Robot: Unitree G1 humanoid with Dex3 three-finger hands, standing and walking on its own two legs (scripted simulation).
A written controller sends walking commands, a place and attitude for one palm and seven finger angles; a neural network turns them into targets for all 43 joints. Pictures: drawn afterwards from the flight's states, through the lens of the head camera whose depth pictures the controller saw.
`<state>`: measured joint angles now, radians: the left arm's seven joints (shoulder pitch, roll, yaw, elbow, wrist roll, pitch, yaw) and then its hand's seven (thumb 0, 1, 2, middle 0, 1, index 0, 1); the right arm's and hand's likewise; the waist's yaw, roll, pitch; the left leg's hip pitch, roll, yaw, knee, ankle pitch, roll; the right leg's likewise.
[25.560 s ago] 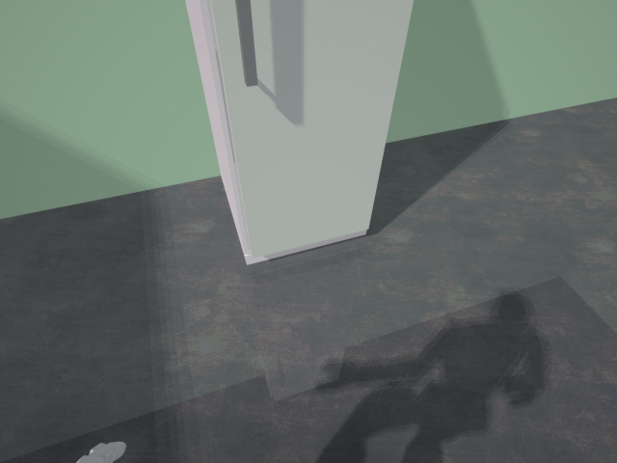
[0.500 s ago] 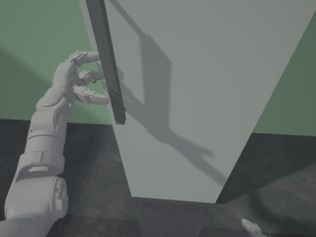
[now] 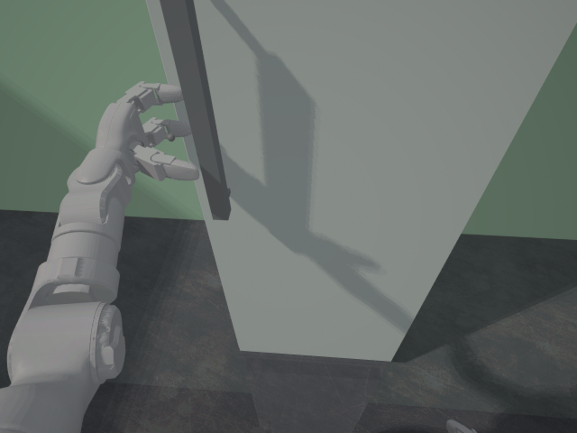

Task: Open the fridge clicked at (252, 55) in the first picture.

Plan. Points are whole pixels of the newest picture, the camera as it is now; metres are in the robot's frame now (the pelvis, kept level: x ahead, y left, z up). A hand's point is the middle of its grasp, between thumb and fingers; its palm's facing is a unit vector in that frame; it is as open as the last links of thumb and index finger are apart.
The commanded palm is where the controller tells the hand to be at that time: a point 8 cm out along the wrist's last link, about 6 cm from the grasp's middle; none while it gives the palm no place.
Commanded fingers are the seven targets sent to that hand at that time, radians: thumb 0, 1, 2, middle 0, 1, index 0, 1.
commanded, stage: slide the fingers in behind the handle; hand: left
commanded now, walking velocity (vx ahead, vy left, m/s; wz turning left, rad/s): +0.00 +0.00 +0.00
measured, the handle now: (207, 115) +0.48 +0.14 +0.22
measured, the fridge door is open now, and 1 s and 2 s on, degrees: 0 0 0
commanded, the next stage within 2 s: grip the handle and tug to test in 1.64 s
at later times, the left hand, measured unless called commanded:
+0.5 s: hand (185, 137) +0.42 +0.15 +0.22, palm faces -0.03 -1.00 +0.00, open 14.0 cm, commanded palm +0.40 +0.20 +0.21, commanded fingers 0.00 -0.50 0.30 -0.30 -1.20 -0.30 -1.20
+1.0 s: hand (203, 141) +0.42 +0.13 +0.22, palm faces -0.05 -1.00 +0.00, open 14.0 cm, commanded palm +0.40 +0.18 +0.21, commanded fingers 0.00 -0.50 0.30 -0.30 -1.20 -0.30 -1.20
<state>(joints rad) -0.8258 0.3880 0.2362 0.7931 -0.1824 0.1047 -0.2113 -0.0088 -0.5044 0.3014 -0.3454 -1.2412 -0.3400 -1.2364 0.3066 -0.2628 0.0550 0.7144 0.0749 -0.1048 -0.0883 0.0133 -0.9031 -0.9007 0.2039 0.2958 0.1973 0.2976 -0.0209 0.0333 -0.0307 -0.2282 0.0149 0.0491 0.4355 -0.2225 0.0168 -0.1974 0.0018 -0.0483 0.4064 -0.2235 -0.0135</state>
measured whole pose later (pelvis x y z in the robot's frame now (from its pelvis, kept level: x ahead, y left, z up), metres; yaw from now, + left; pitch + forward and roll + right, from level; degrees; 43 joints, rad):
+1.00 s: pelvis +0.01 -0.01 +0.00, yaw +0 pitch -1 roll +0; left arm -0.72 0.27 0.18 0.54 -0.19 0.25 -0.13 -0.01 -0.51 0.30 -0.30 -1.20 -0.30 -1.20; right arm 0.24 -0.25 0.05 0.68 0.07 -0.03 -0.08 0.01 -0.90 -0.90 0.20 0.30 0.20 0.30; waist 0.00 0.04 -0.04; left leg -0.18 0.02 0.05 0.41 -0.22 0.01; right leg -0.15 0.01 -0.04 0.39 -0.23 -0.02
